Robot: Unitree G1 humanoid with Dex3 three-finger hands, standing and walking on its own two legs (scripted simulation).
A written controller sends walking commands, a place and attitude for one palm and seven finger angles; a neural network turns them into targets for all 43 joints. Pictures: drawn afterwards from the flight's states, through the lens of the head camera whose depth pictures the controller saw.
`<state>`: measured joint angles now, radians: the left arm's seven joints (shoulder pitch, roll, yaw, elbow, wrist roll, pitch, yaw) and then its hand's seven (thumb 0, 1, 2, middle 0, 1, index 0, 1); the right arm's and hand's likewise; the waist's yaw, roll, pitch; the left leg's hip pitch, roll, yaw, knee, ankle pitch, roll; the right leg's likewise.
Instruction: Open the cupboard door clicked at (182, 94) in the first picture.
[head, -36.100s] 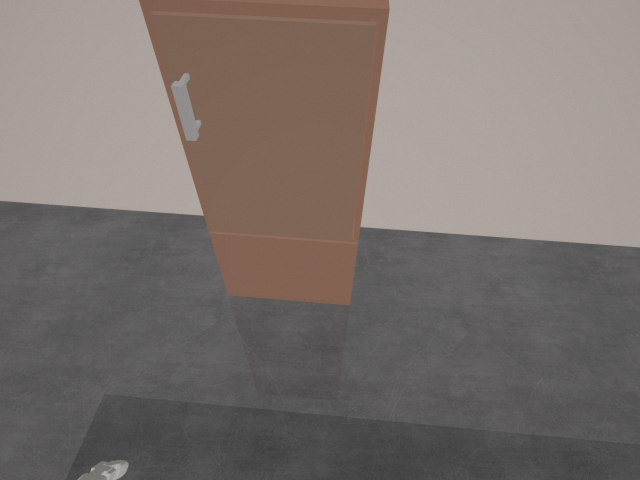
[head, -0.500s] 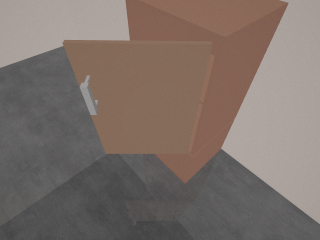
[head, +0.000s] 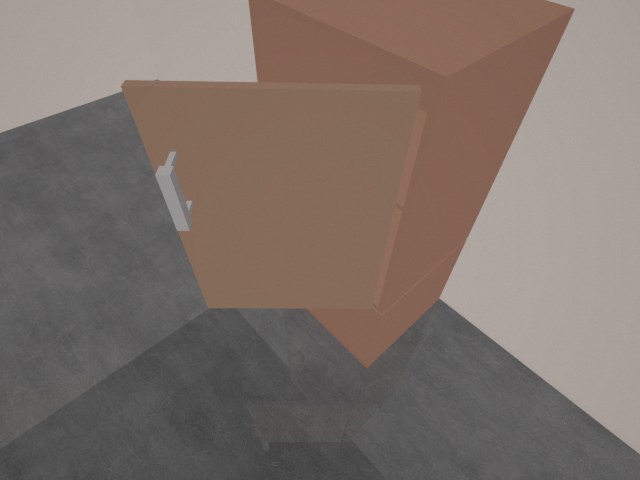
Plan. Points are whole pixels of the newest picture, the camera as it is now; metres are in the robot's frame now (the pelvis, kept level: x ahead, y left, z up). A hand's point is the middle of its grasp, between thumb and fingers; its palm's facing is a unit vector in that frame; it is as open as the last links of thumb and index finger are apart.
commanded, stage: look again from close up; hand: left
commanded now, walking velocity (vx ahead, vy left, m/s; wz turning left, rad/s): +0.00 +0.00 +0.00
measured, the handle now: (178, 191) +0.53 +0.28 +0.03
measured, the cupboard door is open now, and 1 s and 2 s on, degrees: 48 48 48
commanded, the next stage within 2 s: shuffle to correct the standing spot in 0.14 s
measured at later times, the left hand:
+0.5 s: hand out of the picture +0.00 +0.20 -0.18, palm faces +0.05 -0.97 -0.22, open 7.3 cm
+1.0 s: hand out of the picture +0.01 +0.21 -0.18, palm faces -0.01 -0.98 -0.21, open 7.3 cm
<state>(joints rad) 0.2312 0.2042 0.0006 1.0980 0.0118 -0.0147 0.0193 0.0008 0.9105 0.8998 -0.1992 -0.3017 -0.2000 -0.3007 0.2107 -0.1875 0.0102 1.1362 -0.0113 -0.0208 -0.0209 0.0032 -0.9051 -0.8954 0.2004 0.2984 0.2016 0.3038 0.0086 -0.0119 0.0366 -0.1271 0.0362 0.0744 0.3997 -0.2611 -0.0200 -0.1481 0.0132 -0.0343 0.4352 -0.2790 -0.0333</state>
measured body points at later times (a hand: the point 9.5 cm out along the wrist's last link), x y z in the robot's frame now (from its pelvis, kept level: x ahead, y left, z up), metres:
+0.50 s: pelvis -0.02 +0.02 -0.01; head +0.01 +0.02 +0.44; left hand +0.00 +0.26 -0.16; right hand +0.02 -0.22 -0.16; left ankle -0.04 +0.13 -0.73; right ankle -0.03 -0.09 -0.74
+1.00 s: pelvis -0.01 +0.04 -0.01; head +0.01 +0.03 +0.44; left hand +0.01 +0.27 -0.16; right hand -0.01 -0.18 -0.17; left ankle -0.03 +0.13 -0.74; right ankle -0.03 -0.04 -0.74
